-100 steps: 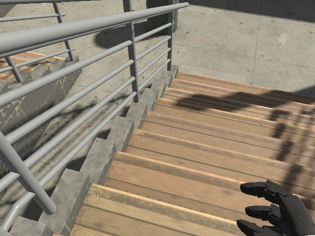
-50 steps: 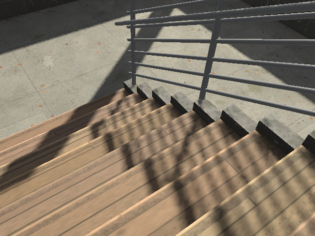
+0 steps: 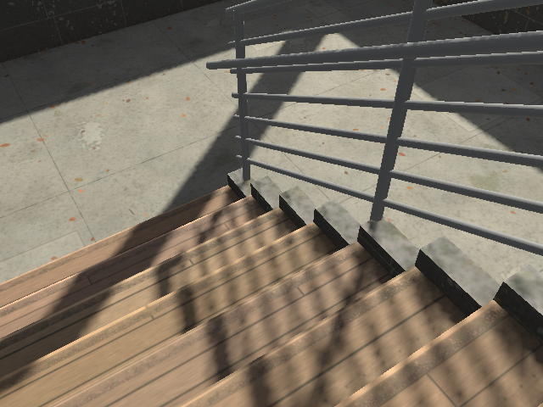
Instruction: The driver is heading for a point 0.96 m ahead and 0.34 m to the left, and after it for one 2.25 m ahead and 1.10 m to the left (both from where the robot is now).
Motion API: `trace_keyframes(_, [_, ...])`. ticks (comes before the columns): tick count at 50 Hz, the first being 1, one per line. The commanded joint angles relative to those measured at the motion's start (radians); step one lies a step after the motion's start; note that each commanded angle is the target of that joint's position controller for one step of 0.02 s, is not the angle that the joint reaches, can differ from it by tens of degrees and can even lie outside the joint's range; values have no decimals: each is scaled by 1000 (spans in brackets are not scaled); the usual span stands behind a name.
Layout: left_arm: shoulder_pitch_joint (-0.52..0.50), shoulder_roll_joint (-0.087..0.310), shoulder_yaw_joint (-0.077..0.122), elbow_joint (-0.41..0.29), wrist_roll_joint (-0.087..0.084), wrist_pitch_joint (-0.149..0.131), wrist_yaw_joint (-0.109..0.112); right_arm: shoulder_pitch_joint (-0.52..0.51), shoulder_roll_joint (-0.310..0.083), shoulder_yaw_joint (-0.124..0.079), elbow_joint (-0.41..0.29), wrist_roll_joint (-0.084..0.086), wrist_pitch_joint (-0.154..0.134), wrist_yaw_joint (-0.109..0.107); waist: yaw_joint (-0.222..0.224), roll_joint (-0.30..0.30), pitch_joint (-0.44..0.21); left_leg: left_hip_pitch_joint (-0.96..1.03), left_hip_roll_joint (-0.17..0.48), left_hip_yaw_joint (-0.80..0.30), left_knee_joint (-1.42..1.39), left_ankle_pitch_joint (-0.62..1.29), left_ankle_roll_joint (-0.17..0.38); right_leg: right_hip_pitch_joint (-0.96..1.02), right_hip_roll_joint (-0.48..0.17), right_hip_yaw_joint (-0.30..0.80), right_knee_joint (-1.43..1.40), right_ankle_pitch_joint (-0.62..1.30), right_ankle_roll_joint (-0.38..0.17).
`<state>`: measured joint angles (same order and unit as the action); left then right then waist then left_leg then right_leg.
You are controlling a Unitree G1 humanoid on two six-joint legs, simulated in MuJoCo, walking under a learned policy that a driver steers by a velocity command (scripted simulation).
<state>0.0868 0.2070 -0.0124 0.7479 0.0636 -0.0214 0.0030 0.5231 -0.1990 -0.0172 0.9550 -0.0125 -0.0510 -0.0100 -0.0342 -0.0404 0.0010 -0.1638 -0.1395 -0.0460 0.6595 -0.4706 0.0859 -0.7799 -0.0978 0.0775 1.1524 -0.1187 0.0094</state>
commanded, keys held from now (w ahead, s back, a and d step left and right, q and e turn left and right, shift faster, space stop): w+q+shift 0.92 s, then w+shift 0.08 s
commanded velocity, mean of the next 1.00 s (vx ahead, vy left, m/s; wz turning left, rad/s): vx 1.00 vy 0.00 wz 0.89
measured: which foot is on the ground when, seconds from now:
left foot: down 0.00-0.12, up 0.14-0.44, down 0.46-0.82, up 0.84-1.00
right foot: up 0.00-0.10, down 0.12-0.44, up 0.46-0.80, down 0.82-1.00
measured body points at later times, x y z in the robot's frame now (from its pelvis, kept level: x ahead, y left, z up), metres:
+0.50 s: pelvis +0.33 -0.02 -0.14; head +0.33 +0.01 +0.31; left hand +0.26 +0.26 -0.28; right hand +0.53 -0.28 -0.23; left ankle +0.33 -0.01 -0.86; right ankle +0.27 -0.19 -0.63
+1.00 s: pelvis +0.66 +0.09 -0.36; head +0.65 +0.08 +0.09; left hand +0.44 +0.22 -0.50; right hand +0.97 +0.04 -0.46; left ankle +0.59 +0.19 -0.92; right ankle +0.71 -0.02 -1.05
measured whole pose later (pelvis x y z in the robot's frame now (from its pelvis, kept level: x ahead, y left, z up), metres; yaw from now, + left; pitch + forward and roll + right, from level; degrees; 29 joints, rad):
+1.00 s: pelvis +0.66 +0.09 -0.36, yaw +52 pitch -2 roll -3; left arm 0.47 0.22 0.04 0.97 0.02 -0.09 0.00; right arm 0.15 -0.28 -0.05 0.78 -0.04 0.02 0.00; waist 0.01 0.05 -0.02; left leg -0.83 -0.03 -0.08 1.63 -0.21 0.11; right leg -0.28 0.04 -0.11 0.88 -0.57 -0.04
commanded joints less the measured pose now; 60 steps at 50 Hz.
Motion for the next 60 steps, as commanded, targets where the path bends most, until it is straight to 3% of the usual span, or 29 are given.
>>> trace_keyframes(1, [109,120,47,18,-11,10,-34,-181,-275,-67,-141,16,-43,11,125,183,60,-456,285,-377,-373,363,207,475,3,-15,-79,215,-1])
trace_keyframes(4, [-14,143,66,-8,-30,-23,-22,-95,-178,-53,-156,11,-25,6,53,60,92,-134,241,-354,-114,440,161,333,-19,69,-312,306,-19])
trace_keyframes(6, [118,166,85,27,-28,-53,-14,-208,-238,-70,-189,3,-3,-9,130,100,-10,-33,195,-327,122,711,121,499,58,19,-446,122,-18])
trace_keyframes(7, [280,166,95,53,-23,-79,-8,-172,-208,-76,-198,17,8,13,176,-64,-94,-266,102,-242,500,720,67,852,42,91,-535,24,-39])
trace_keyframes(8, [407,214,120,96,-27,-93,0,-123,-99,-53,-185,19,9,13,206,-332,-170,-606,15,-181,823,140,15,1115,-155,359,-626,-218,-78])
trace_keyframes(9, [402,196,116,104,-39,-96,-4,-209,-111,-51,-199,-25,11,-1,183,-219,-68,-740,80,-165,848,-21,8,1027,-222,378,-660,-211,-34])
trace_keyframes(11, [193,203,116,71,-21,-87,10,-340,-153,-66,-273,-39,40,13,99,-88,68,-758,191,-74,673,97,1,737,-274,388,-729,-431,-107])
trace_keyframes(17, [-23,134,94,107,-54,-151,45,-125,-118,-71,-215,20,80,115,-148,-52,5,86,107,159,169,1084,-25,78,-40,-235,-434,-495,14])
trace_keyframes(21, [72,138,103,162,-47,-96,47,-39,-182,-73,-151,-31,103,62,-131,1,67,122,120,230,-79,812,62,318,-80,-302,-23,23,-29])
trace_keyframes(22, [55,162,114,166,-30,-65,52,134,-221,-97,-93,-38,106,51,-230,47,21,239,176,64,-156,669,171,300,-58,-281,414,191,-46])
trace_keyframes(23, [-50,84,97,144,-17,-29,53,205,-235,-99,-70,-8,99,46,-319,221,79,328,216,-29,-256,759,248,53,79,-278,913,-300,-69])
trace_keyframes(24, [-46,1,63,49,9,-20,53,131,-296,-81,-64,11,79,47,-145,420,149,301,173,8,53,1360,119,-220,113,-217,1030,-617,-111])
trace_keyframes(25, [70,59,63,-11,33,-34,45,133,-303,-75,-80,38,51,31,-55,382,20,393,237,-214,105,1380,140,-325,37,-64,777,-476,-112])
trace_keyframes(27, [104,162,88,45,47,-43,29,-11,-230,-59,-128,29,30,12,15,40,-4,228,259,-400,44,807,216,-314,11,-11,459,-311,-34])
trace_keyframes(29, [24,132,68,-15,40,-35,12,-109,-316,-72,-169,-21,10,-18,37,155,-23,-26,387,-829,-137,501,400,-234,19,50,207,-290,57])
trace_keyframes(31, [23,181,86,44,18,-26,13,-60,-271,-69,-127,-51,-6,-6,29,29,27,-81,345,-760,-81,582,373,-160,22,48,169,-55,54])
trace_keyframes(32, [-68,247,104,24,-4,-53,5,-51,-217,-60,-98,-22,-16,-12,12,-44,56,-134,214,-579,30,340,280,-57,17,68,-185,276,31])
trace_keyframes(36, [-58,61,52,-5,-31,-47,-29,-132,-171,-37,-105,21,-14,0,-18,124,48,-432,47,-429,133,198,178,483,151,-57,-444,529,-4])
trace_keyframes(38, [22,69,59,-18,-87,-38,-6,-92,-149,-32,-93,-14,4,-11,-20,181,99,-374,35,-447,234,220,154,586,142,4,-606,382,5])
trace_keyframes(41, [602,178,119,145,-56,-40,25,-251,-164,-51,-112,-36,6,-2,326,-29,-25,-554,-50,-253,1056,278,103,1100,59,25,-706,301,-36])
trace_keyframes(42, [651,160,107,162,-45,-43,13,-327,-52,-31,-150,-7,-5,-16,337,-78,35,-770,-131,-202,1478,-230,107,1115,-82,114,-596,432,-40])
trace_keyframes(43, [519,128,74,136,-17,-40,-14,-153,40,-2,-220,36,-1,-25,91,-208,-37,-922,-30,-145,1583,-258,112,1150,-232,208,-295,997,28])
trace_keyframes(45, [449,141,94,101,-40,-59,-16,-132,-63,-25,-205,-7,24,-28,65,-159,-113,-998,103,-51,1439,-56,83,1011,-336,471,-608,90,-107])
trace_keyframes(46, [362,76,76,105,-63,-59,-15,-305,-100,-33,-224,-47,49,-10,59,-27,79,-983,155,-71,1331,13,67,716,-286,479,-742,-270,-89])
trace_keyframes(49, [331,36,37,157,-38,-112,-6,-410,-31,-8,-275,-17,67,29,-33,17,281,-755,170,-174,738,420,-11,149,-165,223,-665,-92,-53])
trace_keyframes(52, [413,236,87,193,-28,-111,-5,-273,-77,-42,-145,-50,74,47,-30,-115,106,-587,105,-60,706,573,10,269,-188,211,-634,100,-106])
trace_keyframes(54, [487,103,64,224,-51,-106,-2,-502,-83,-41,-187,-42,48,38,46,24,202,-836,134,-145,435,779,54,482,-107,148,-534,-89,-88])
trace_keyframes(56, [536,83,51,241,-33,-110,15,-654,-64,-26,-220,-49,5,54,93,31,176,-794,117,-95,231,946,75,571,-94,96,-525,-145,-105])
trace_keyframes(60, [526,119,49,237,-19,-75,10,-724,-61,-8,-197,10,13,72,158,-14,189,-361,146,116,-38,895,33,496,-87,-50,-544,-60,-144])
